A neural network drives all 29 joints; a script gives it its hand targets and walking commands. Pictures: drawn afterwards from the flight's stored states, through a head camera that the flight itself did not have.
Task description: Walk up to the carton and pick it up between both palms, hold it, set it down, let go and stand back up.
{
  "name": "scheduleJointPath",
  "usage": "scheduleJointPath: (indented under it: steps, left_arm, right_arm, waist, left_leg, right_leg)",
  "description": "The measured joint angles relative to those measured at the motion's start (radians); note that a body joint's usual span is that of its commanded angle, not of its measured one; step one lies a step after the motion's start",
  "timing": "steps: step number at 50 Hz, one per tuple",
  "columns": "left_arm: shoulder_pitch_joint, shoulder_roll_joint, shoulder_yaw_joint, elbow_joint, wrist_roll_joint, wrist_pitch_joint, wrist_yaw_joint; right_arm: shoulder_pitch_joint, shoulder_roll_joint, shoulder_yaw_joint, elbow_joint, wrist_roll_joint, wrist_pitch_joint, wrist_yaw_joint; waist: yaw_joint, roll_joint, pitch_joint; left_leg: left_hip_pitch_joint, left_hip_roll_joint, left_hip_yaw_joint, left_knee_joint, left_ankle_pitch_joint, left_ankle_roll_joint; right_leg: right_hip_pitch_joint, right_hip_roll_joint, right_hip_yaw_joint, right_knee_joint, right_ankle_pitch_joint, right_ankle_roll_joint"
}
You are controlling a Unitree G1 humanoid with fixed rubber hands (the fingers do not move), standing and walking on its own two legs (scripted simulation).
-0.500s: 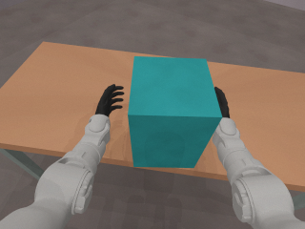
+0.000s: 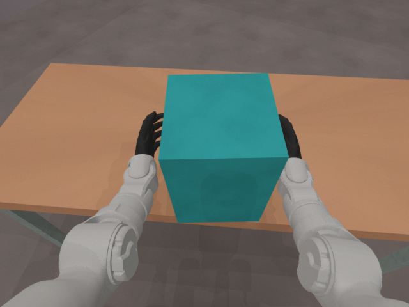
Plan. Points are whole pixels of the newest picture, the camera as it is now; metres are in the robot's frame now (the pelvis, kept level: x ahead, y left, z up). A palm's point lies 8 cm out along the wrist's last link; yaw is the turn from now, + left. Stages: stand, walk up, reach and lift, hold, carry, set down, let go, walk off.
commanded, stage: reach and lift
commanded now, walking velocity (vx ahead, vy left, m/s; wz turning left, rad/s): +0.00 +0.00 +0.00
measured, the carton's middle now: (218, 155) +0.44 -0.02 +0.02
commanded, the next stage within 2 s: none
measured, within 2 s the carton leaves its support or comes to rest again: leaves its support in 0.96 s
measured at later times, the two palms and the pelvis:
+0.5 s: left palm (142, 152) +0.42 +0.14 +0.05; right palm (284, 156) +0.41 -0.15 +0.05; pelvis +0.00 +0.01 +0.00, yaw +0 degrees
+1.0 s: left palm (140, 153) +0.42 +0.15 +0.05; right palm (282, 155) +0.41 -0.14 +0.06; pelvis +0.00 +0.01 +0.00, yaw +0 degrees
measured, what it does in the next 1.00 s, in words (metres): stands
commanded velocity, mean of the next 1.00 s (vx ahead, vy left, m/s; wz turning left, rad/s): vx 0.00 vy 0.00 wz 0.00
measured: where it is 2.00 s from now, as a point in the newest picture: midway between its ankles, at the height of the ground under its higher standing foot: outside the picture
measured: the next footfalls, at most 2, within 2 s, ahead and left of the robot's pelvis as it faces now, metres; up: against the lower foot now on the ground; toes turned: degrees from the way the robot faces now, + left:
none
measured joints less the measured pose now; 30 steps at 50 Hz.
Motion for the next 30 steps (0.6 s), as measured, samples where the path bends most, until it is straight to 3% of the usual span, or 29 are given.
scheduleJointPath:
  steps: [8,17,30]
  left_arm:
    - [0.001,-0.001,0.022,0.000,0.025,0.000,0.000]
    - [0.001,-0.005,0.028,-0.003,0.036,0.002,0.007]
    - [0.004,-0.012,0.028,-0.008,0.045,0.012,0.027]
  right_arm:
    - [0.006,0.028,-0.093,-0.007,-0.069,-0.009,0.010]
    - [0.006,0.036,-0.131,-0.017,-0.076,-0.003,0.026]
    - [0.009,0.039,-0.140,-0.028,-0.084,0.013,0.032]
  waist:
    - [-0.009,0.004,0.019]
    - [-0.010,-0.018,0.018]
    - [-0.013,0.009,0.018]
  left_leg:
    - [0.014,0.000,0.000,0.000,0.003,0.010]
    - [0.014,0.000,0.000,0.000,0.002,0.012]
    - [0.014,0.000,0.000,0.000,-0.001,0.015]
  right_leg:
    - [0.030,0.000,0.000,-0.035,0.022,0.001]
    - [0.038,0.000,0.000,-0.051,0.028,0.002]
    - [0.042,0.000,0.000,-0.060,0.030,0.006]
